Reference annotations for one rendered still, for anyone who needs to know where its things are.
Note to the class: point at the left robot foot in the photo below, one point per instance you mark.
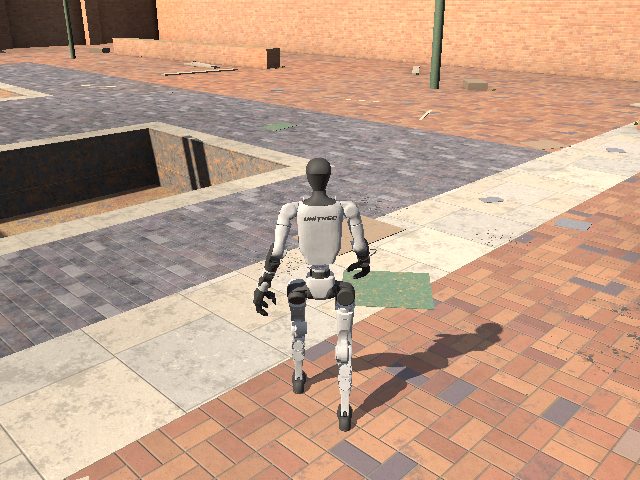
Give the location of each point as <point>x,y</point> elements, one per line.
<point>298,386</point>

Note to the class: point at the robot right forearm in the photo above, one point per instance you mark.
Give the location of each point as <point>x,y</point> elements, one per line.
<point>363,257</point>

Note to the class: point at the robot right upper arm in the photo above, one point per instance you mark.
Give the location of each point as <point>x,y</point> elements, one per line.
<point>351,211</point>

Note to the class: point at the robot foot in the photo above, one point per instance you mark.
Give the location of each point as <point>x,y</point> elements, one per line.
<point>344,422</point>
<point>298,386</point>

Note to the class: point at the robot left hand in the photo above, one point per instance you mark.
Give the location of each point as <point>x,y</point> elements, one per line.
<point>258,300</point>

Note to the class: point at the robot left forearm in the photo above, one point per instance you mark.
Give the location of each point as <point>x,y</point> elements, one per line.
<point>269,270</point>

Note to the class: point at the robot left upper arm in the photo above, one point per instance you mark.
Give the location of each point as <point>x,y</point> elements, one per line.
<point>286,213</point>

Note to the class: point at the robot right hand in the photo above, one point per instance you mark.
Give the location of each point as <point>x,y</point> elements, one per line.
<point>364,272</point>

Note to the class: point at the right robot foot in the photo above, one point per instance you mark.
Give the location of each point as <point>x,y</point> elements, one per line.
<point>344,422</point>

